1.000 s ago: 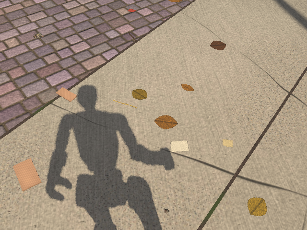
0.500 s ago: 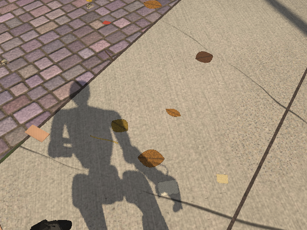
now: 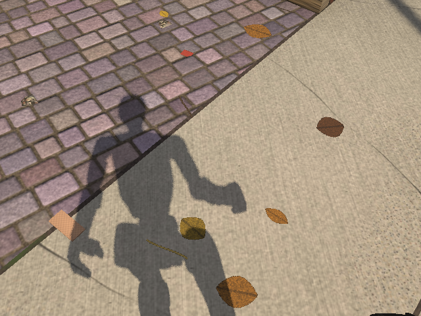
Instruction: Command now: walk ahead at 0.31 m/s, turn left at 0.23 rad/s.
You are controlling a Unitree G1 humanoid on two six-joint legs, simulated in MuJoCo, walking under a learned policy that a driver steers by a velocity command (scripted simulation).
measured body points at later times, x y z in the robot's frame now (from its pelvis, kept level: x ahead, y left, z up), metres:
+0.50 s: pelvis +0.12 -0.02 +0.01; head +0.16 -0.03 +0.46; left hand +0.22 +0.28 -0.07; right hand +0.32 -0.28 -0.10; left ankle +0.08 +0.09 -0.68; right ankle +0.19 -0.13 -0.73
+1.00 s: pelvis +0.11 +0.02 +0.02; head +0.13 +0.07 +0.46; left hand +0.07 +0.35 -0.11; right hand +0.39 -0.14 -0.06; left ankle +0.07 +0.11 -0.73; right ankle +0.18 -0.11 -0.64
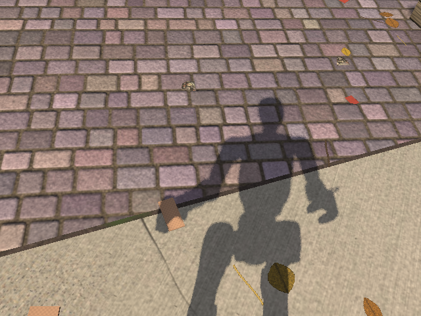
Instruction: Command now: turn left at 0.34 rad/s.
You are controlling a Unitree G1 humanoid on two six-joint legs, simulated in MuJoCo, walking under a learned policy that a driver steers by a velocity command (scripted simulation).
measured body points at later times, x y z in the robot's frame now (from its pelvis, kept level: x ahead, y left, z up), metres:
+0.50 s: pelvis +0.02 -0.02 -0.01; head +0.02 -0.03 +0.44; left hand +0.13 +0.25 -0.12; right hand +0.15 -0.28 -0.13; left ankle +0.01 +0.09 -0.74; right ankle +0.01 -0.15 -0.74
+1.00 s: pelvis +0.19 -0.01 -0.01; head +0.22 +0.00 +0.44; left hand +0.42 +0.22 -0.09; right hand +0.14 -0.27 -0.13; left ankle +0.04 +0.09 -0.74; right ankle +0.38 -0.14 -0.71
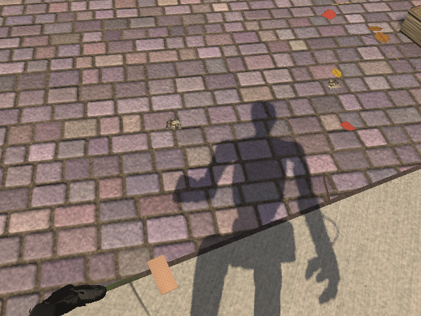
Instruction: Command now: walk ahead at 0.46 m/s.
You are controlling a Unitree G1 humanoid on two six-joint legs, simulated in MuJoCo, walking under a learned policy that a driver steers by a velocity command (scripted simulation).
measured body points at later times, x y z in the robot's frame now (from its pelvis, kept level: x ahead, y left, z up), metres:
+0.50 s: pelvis +0.19 -0.04 +0.00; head +0.20 -0.04 +0.45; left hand +0.28 +0.22 -0.13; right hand +0.32 -0.31 -0.12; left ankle +0.23 +0.11 -0.74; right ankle +0.22 -0.13 -0.74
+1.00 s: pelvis +0.34 +0.01 +0.01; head +0.36 +0.02 +0.45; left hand +0.45 +0.28 -0.13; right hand +0.37 -0.26 -0.12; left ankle +0.27 +0.11 -0.74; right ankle +0.32 -0.13 -0.66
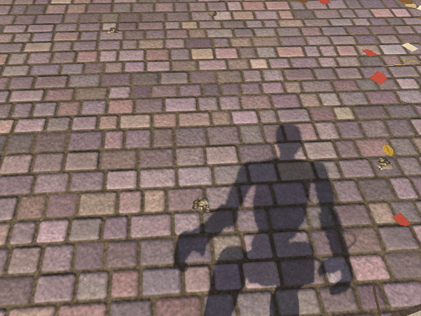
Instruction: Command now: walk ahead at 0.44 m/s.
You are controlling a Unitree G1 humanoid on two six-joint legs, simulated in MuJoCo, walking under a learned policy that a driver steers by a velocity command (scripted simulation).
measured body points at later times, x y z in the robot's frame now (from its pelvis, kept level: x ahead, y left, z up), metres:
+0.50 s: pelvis +0.26 -0.06 +0.00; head +0.28 -0.07 +0.45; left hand +0.31 +0.21 -0.13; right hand +0.38 -0.33 -0.12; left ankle +0.30 +0.11 -0.66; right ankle +0.29 -0.13 -0.74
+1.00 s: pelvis +0.54 +0.01 +0.00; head +0.58 +0.02 +0.45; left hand +0.60 +0.29 -0.15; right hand +0.65 -0.26 -0.11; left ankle +0.60 +0.10 -0.74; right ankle +0.48 -0.14 -0.65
